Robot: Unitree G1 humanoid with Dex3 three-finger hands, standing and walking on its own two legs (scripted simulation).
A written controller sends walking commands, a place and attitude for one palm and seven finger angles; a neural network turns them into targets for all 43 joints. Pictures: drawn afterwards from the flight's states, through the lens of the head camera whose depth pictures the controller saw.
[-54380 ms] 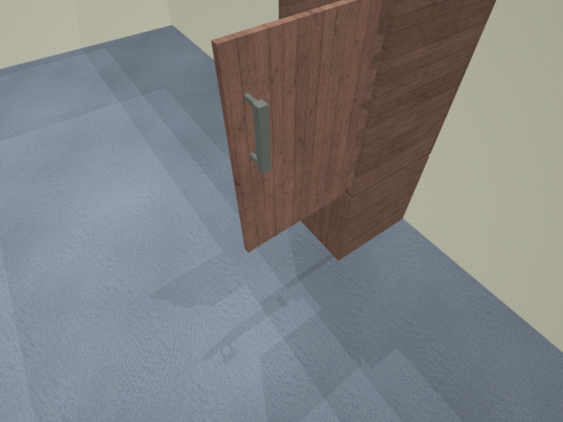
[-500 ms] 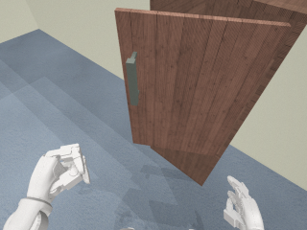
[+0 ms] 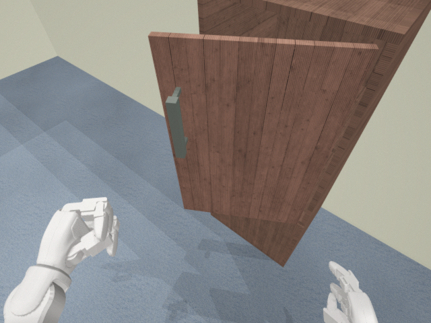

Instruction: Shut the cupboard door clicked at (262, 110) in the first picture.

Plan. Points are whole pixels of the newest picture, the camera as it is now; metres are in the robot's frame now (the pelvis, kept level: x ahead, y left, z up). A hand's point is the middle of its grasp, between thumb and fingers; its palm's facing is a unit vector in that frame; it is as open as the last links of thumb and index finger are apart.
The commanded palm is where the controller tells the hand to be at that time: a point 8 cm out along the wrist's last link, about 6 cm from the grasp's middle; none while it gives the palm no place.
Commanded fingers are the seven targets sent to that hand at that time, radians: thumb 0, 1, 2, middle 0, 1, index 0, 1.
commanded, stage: raise the hand and make a fist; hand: left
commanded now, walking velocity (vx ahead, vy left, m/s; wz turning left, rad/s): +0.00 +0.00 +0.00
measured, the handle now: (179, 124) +0.49 +0.12 +0.10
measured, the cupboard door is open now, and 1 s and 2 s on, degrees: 30 30 29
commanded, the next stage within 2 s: bring the fist close to the handle in 0.18 s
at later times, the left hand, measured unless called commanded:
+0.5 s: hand (118, 226) +0.24 +0.18 +0.10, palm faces -0.09 -1.00 -0.03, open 3.1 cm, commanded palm +0.23 +0.22 +0.10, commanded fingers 0.00 0.90 0.90 -1.30 -1.50 -1.30 -1.50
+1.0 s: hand (163, 176) +0.34 +0.13 +0.10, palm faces -0.11 -0.99 -0.02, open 3.1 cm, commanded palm +0.33 +0.18 +0.10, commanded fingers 0.00 0.90 0.90 -1.30 -1.50 -1.30 -1.50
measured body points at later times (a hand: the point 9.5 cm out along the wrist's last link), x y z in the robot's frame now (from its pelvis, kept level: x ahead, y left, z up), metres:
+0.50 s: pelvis -0.01 +0.01 +0.00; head +0.01 +0.00 +0.45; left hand +0.24 +0.23 +0.11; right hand +0.17 -0.22 -0.07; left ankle -0.02 +0.13 -0.71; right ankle +0.02 -0.12 -0.71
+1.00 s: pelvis +0.00 +0.00 +0.00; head +0.03 -0.01 +0.45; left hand +0.34 +0.18 +0.11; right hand +0.14 -0.24 -0.09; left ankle -0.02 +0.13 -0.71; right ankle +0.02 -0.12 -0.71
